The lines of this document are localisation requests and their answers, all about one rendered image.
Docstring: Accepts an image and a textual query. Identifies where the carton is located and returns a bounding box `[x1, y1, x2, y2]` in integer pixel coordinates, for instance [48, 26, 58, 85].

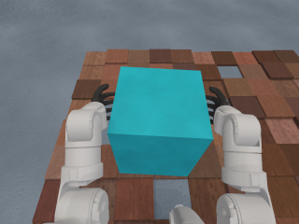
[107, 66, 214, 176]

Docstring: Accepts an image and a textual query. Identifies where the robot left upper arm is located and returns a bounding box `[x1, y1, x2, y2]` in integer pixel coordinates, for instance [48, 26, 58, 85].
[42, 188, 109, 224]

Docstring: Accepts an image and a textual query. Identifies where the right robot forearm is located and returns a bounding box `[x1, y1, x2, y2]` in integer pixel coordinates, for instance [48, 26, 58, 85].
[213, 105, 277, 224]

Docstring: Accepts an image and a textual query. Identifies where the robot left hand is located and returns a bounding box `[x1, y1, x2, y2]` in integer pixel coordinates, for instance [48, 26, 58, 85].
[91, 83, 116, 120]

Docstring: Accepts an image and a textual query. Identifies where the robot right upper arm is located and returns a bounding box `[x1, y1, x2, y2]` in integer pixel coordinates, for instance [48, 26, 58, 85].
[216, 193, 276, 224]

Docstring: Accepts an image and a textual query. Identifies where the robot right thigh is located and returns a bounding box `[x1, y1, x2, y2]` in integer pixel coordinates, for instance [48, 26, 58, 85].
[169, 206, 205, 224]

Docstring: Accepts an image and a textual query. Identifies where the left robot forearm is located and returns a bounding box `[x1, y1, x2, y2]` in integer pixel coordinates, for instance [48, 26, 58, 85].
[54, 102, 107, 222]

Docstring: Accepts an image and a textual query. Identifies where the robot right hand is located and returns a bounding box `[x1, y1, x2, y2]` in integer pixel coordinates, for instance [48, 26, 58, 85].
[206, 86, 229, 125]

